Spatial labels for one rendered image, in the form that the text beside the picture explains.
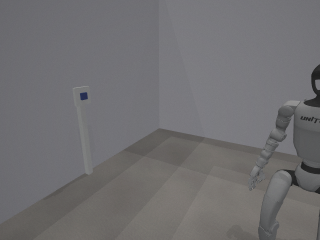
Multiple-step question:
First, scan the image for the panel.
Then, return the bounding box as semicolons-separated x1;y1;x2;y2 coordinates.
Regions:
72;86;93;175

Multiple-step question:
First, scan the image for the humanoid robot torso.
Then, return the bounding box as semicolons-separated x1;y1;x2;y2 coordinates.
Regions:
293;98;320;194

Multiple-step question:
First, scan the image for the right robot forearm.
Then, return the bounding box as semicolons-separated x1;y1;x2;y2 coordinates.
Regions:
255;129;279;168

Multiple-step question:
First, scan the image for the right robot hand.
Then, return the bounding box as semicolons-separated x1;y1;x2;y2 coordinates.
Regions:
247;165;266;191

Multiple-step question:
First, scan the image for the robot right upper arm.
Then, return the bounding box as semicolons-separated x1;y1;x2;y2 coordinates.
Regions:
270;100;301;142

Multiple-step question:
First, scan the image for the robot right thigh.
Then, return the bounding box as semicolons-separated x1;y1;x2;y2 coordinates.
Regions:
260;169;295;234

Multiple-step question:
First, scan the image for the button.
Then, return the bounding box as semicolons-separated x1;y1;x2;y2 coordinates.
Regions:
80;92;88;100

